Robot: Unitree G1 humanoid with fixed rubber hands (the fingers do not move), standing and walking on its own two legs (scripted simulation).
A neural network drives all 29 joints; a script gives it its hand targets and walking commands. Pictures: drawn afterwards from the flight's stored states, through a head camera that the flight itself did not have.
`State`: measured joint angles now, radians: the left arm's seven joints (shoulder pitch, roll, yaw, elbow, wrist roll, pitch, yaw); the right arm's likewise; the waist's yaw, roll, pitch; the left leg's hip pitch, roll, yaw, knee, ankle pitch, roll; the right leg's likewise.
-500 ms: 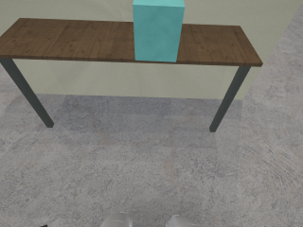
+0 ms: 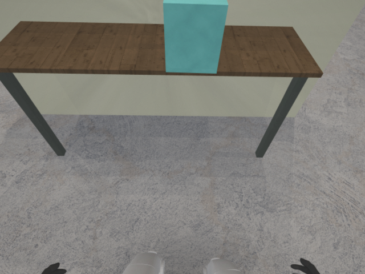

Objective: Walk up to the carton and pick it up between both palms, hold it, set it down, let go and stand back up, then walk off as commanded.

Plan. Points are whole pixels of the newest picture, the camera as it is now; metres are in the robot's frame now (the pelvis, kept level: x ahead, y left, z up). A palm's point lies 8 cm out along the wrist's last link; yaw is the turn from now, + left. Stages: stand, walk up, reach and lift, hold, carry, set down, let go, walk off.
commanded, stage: stand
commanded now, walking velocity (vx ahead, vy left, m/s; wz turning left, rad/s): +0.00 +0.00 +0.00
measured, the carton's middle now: (192, 28) +0.91 +0.00 +0.07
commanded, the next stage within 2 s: none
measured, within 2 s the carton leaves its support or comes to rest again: neither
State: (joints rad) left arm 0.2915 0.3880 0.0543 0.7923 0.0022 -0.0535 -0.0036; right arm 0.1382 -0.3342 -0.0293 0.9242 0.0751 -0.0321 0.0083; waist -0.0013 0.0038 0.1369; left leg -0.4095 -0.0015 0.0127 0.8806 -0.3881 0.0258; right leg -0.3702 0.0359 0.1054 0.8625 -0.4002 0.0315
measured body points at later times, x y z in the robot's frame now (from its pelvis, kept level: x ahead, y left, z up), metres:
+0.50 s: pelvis +0.00 +0.00 +0.02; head +0.00 +0.00 +0.47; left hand +0.09 +0.31 -0.09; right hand +0.11 -0.29 -0.10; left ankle +0.06 +0.11 -0.70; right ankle +0.04 -0.15 -0.70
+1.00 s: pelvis +0.01 +0.00 +0.03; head +0.02 +0.00 +0.48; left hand +0.10 +0.30 -0.08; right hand +0.13 -0.30 -0.09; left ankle +0.06 +0.11 -0.70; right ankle +0.04 -0.15 -0.70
